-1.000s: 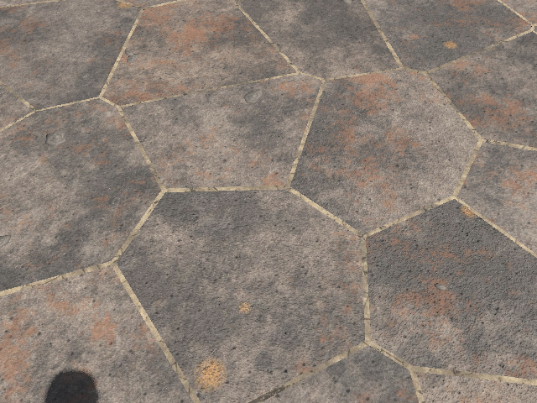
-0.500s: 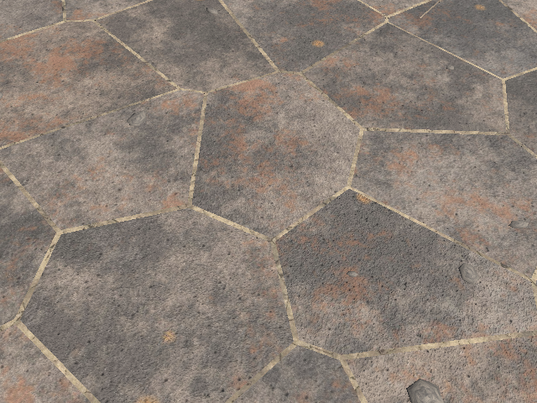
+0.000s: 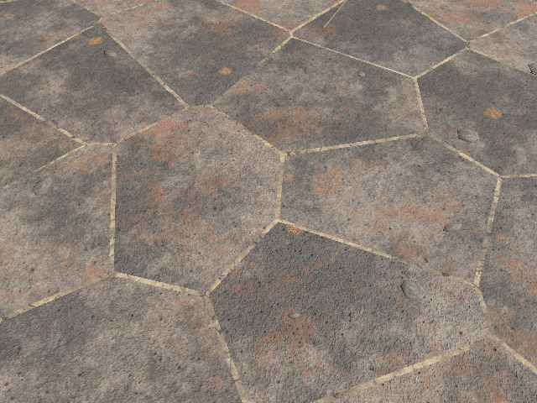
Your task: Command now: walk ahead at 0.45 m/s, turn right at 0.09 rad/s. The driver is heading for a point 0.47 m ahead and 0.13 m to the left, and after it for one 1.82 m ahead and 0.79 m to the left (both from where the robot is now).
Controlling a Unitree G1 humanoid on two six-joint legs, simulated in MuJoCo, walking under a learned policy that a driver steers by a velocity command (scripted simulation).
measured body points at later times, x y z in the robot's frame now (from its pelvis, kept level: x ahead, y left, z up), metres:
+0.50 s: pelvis +0.28 +0.02 -0.02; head +0.32 +0.03 +0.43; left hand +0.27 +0.30 -0.15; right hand +0.51 -0.21 -0.10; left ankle +0.38 +0.10 -0.73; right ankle +0.07 -0.11 -0.66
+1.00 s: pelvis +0.57 +0.02 +0.00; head +0.60 +0.02 +0.44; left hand +0.66 +0.33 -0.08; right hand +0.74 -0.23 -0.12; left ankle +0.41 +0.09 -0.66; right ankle +0.68 -0.06 -0.73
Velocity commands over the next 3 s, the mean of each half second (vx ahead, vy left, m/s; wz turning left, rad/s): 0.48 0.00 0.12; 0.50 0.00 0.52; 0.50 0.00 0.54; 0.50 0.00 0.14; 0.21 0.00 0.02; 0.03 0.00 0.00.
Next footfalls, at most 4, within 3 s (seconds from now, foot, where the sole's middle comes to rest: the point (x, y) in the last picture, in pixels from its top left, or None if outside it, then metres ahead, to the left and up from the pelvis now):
0.44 left None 0.42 0.11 -0.77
0.92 right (293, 315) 0.72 -0.05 -0.77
1.42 left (158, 286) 0.84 0.32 -0.77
1.96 right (154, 186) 1.22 0.37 -0.77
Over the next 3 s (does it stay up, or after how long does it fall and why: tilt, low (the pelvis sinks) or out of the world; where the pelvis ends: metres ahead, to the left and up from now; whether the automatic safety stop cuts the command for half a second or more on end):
stays up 1.15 0.49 0.00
